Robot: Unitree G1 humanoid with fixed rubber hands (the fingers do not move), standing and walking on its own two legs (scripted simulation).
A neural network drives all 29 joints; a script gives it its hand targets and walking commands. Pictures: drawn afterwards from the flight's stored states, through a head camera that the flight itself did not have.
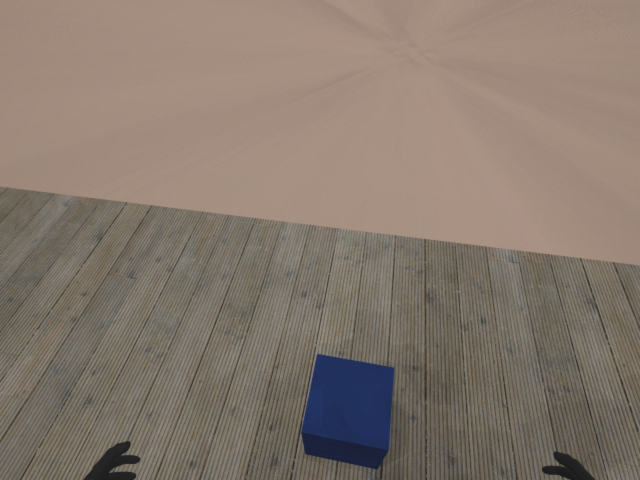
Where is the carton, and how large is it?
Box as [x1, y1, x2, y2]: [301, 354, 393, 468]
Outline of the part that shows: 317,354 301,431 305,453 377,468 388,450 393,367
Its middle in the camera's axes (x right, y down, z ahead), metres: +0.07 +0.49 +1.07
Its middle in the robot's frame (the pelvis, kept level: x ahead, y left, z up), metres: +0.37 -0.04 -0.66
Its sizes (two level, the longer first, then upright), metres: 0.210 0.200 0.250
